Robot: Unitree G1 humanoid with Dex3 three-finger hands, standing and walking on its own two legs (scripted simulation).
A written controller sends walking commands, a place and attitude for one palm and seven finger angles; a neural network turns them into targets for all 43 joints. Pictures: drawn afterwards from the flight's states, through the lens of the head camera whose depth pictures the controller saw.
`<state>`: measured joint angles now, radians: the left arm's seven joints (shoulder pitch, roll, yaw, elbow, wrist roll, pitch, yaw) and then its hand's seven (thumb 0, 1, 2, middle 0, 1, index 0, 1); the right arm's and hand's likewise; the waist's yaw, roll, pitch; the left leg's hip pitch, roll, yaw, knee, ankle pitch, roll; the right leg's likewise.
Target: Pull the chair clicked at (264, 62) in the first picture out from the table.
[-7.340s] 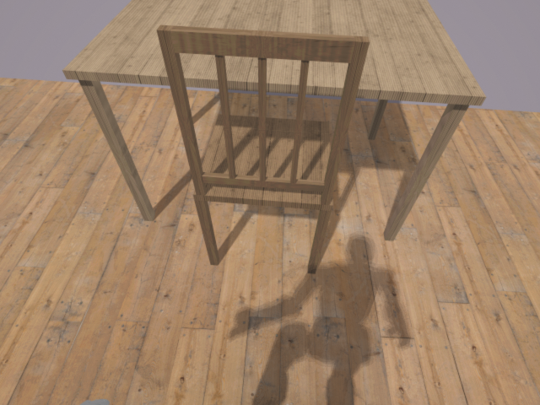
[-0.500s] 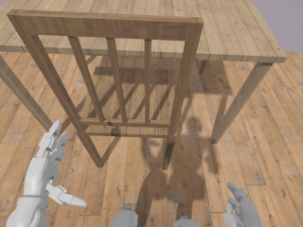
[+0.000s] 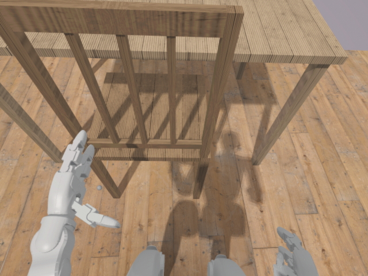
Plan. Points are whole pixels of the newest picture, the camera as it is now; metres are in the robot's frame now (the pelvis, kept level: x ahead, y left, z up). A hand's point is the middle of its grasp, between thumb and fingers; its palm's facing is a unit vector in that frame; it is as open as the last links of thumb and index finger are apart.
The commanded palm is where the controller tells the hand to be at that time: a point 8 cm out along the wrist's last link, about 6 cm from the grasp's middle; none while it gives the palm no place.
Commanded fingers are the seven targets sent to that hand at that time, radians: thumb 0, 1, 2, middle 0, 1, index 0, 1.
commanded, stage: aim the fingers beside a spindle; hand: left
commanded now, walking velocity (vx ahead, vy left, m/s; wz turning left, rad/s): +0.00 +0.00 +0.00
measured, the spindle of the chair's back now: (136, 101) +0.51 +0.14 +0.04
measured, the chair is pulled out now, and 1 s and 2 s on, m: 0.00 0.00 0.00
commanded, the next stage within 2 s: push the fingers through the gap in 1.52 s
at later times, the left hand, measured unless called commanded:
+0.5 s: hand (121, 174) +0.32 +0.15 +0.01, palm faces +0.00 -1.00 +0.00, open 17.0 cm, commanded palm +0.31 +0.20 +0.01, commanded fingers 0.00 -0.50 0.30 -0.06 -0.08 -0.06 -0.08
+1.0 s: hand (140, 161) +0.37 +0.12 -0.01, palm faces +0.02 -1.00 -0.03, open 16.9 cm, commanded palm +0.34 +0.17 -0.01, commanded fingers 0.00 -0.50 0.30 -0.06 -0.08 -0.06 -0.08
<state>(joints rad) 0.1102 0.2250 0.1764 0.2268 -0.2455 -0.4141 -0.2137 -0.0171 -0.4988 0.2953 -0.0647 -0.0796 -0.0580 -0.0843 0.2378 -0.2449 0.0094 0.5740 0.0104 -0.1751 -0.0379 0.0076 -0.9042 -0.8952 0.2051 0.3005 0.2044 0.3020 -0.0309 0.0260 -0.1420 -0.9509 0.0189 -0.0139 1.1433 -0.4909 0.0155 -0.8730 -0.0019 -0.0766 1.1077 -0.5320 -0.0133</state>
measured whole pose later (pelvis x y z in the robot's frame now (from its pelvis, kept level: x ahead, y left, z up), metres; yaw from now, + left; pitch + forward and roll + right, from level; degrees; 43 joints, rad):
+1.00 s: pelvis -0.01 +0.00 -0.03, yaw -1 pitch +22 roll -2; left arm -0.27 0.15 0.09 0.54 -0.10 -0.50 0.02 -0.02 -0.50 0.30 -0.07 -0.08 -0.06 -0.08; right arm 0.22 -0.23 0.00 0.59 -0.02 -0.01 0.02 0.00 -0.91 -0.90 0.20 0.30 0.20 0.30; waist -0.06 0.02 -0.16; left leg -1.14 0.02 0.00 1.29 -0.53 0.01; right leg -1.08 0.00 -0.07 1.27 -0.58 -0.02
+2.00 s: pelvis -0.01 +0.00 -0.03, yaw -1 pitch +23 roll -2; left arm -0.37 0.17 0.12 0.63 -0.10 -0.49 0.01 -0.02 -0.50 0.30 -0.06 -0.08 -0.06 -0.08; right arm 0.23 -0.23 0.00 0.60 -0.02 0.02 0.02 0.00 -0.91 -0.90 0.20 0.30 0.20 0.30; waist -0.07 0.03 -0.17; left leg -1.16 0.02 0.00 1.29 -0.53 0.02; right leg -1.09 0.00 -0.06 1.26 -0.57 -0.01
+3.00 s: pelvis -0.01 +0.01 -0.04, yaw -3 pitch +27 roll -3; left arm -0.77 0.27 0.29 1.03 -0.03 -0.56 0.04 -0.02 -0.50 0.30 -0.06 -0.08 -0.06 -0.08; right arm 0.30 -0.23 0.00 0.63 -0.06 0.10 0.06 0.00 -0.91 -0.90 0.20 0.30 0.20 0.30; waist -0.15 0.04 -0.16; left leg -1.26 0.04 0.01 1.32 -0.54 0.03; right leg -1.19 0.01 -0.05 1.28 -0.57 0.00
